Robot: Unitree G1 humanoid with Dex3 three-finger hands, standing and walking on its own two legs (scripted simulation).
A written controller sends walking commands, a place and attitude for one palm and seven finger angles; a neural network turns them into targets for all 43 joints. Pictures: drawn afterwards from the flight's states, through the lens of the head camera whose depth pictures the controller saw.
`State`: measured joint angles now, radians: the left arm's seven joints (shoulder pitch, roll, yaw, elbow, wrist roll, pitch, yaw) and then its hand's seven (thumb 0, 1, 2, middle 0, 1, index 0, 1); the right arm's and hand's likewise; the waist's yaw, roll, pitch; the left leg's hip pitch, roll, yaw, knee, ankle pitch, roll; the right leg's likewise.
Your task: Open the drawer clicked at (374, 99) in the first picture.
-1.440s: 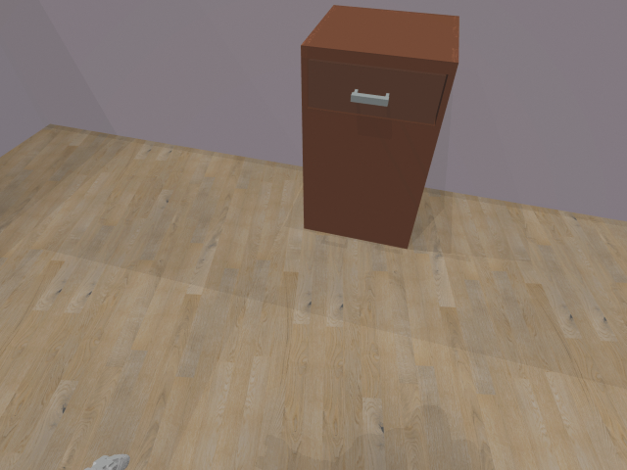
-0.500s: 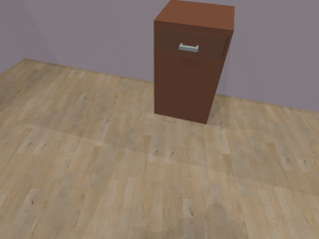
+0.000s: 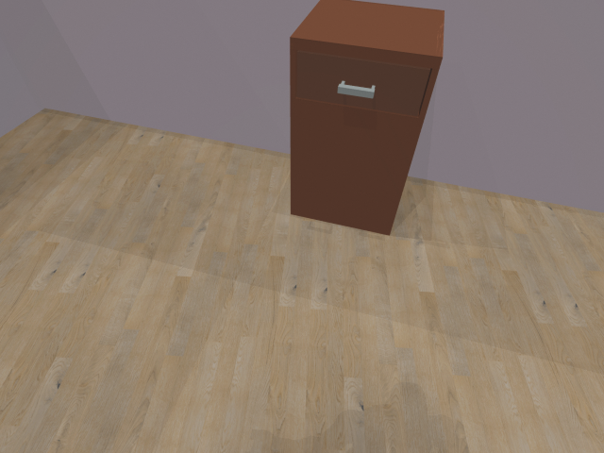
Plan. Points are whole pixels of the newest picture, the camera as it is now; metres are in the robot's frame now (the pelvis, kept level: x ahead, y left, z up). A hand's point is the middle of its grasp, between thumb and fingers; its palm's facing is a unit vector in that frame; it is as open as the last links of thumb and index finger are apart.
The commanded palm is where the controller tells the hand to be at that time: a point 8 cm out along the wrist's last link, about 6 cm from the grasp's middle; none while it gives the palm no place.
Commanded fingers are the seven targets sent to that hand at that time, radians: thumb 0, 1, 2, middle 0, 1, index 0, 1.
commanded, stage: walk to a spot facing it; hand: left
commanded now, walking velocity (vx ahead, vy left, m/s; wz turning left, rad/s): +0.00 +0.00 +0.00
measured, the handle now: (357, 88) +1.20 -0.11 -0.09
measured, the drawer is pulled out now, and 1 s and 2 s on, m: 0.00 0.00 0.00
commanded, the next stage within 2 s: take the last steps up to it in 0.96 s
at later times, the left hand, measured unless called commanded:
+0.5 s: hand out of the picture +0.10 +0.16 -0.18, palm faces -0.15 -0.97 -0.21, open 7.4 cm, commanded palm none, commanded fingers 0.00 0.90 0.90 -0.20 -0.30 -0.20 -0.30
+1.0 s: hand (239, 412) +0.23 +0.12 -0.20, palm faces -0.16 -0.98 -0.13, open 7.4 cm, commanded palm none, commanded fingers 0.00 0.90 0.90 -0.20 -0.30 -0.20 -0.30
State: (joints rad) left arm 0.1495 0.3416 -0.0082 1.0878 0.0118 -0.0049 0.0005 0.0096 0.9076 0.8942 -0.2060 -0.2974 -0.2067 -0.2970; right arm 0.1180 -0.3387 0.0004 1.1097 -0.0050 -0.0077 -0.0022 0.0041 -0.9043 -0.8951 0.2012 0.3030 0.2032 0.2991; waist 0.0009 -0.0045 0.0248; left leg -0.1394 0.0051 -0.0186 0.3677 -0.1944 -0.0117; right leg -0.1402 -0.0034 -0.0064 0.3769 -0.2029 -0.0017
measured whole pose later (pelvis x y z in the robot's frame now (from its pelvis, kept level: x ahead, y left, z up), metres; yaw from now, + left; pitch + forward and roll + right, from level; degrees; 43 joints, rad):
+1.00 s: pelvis +0.28 -0.05 -0.03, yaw -16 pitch +0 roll -2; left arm 0.47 0.13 0.03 1.12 0.02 -0.06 0.02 0.01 0.91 0.89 -0.21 -0.30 -0.21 -0.30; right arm 0.11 -0.15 -0.04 0.99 -0.02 -0.05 0.02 0.00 -0.91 -0.90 0.20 0.30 0.20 0.30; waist 0.05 -0.01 0.03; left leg -0.45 0.08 0.11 0.61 -0.15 0.01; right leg 0.03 0.02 0.01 0.49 -0.48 -0.01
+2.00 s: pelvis +0.58 -0.11 -0.01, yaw -16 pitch -1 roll -1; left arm 0.39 0.18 0.05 1.15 0.03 0.00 0.00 0.01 0.92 0.89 -0.20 -0.30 -0.20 -0.30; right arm 0.23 -0.17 -0.05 1.01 -0.03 -0.06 -0.02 0.00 -0.92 -0.90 0.19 0.30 0.20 0.30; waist 0.01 -0.05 0.03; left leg -0.29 0.07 0.18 0.57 -0.26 0.04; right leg -0.36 -0.08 -0.10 1.09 -0.43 0.00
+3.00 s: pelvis +0.61 -0.14 +0.00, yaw -15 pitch +1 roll +1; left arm 0.32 0.18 0.04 1.12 0.02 0.05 0.01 0.01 0.91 0.90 -0.20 -0.30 -0.20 -0.30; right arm 0.35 -0.09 -0.01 1.09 -0.03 -0.01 -0.05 0.00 -0.91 -0.90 0.20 0.30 0.20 0.30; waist -0.03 -0.03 0.01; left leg -0.13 0.00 0.07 0.35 -0.23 0.01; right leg -0.30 -0.04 -0.03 0.68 -0.38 0.02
